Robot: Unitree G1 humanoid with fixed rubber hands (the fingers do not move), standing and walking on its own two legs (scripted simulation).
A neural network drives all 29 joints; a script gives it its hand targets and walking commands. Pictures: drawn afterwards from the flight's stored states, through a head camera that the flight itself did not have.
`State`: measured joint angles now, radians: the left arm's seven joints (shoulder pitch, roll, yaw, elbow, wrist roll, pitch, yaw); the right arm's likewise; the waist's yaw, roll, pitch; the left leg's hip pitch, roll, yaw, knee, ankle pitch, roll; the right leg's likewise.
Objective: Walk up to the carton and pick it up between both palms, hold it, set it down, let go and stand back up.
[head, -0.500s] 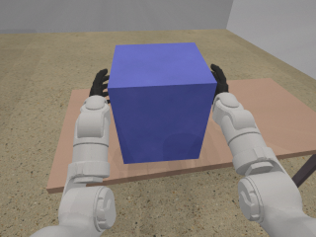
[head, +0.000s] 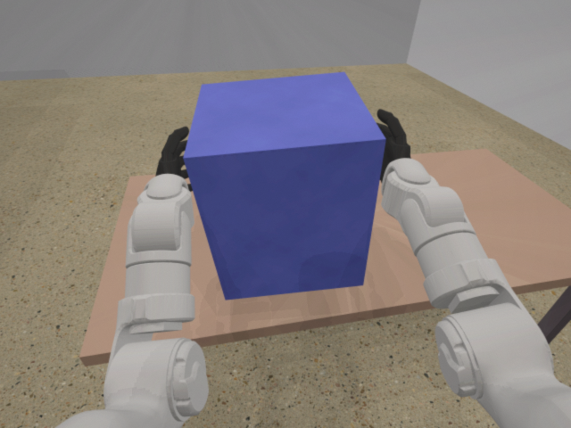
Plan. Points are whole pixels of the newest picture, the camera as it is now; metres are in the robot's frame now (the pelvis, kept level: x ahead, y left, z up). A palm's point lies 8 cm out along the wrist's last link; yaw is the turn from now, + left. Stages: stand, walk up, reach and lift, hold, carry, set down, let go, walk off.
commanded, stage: reach and lift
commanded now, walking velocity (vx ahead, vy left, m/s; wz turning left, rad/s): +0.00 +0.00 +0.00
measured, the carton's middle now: (284, 187) +0.40 +0.00 +0.19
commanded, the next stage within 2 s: hold in 0.24 s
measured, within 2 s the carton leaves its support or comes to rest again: neither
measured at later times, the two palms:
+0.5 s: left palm (179, 176) +0.37 +0.14 +0.23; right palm (407, 155) +0.37 -0.16 +0.26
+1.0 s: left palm (175, 166) +0.36 +0.15 +0.25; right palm (408, 142) +0.36 -0.15 +0.28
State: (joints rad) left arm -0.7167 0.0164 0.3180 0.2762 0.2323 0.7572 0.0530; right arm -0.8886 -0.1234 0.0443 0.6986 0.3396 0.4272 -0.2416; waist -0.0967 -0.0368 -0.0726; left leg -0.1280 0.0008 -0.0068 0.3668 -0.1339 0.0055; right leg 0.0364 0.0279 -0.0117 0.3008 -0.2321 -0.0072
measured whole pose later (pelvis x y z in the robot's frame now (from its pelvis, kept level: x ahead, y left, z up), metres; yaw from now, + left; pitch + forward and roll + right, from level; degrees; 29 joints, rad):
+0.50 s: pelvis +0.00 -0.01 +0.00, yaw +0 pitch -6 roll -1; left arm -0.74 0.02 0.35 0.26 0.24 0.81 0.02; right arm -0.93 -0.14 0.08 0.69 0.38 0.50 -0.28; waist -0.11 -0.04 -0.09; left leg -0.12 0.02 -0.01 0.36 -0.13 -0.01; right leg 0.04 0.04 -0.01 0.31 -0.23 -0.02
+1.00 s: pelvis +0.00 -0.01 +0.00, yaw +0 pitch -5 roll -1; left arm -0.80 0.03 0.37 0.32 0.24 0.85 0.02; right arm -1.00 -0.14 0.04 0.74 0.38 0.56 -0.28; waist -0.10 -0.04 -0.13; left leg -0.14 0.01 -0.01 0.36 -0.13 -0.01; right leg 0.02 0.04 -0.01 0.31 -0.23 -0.02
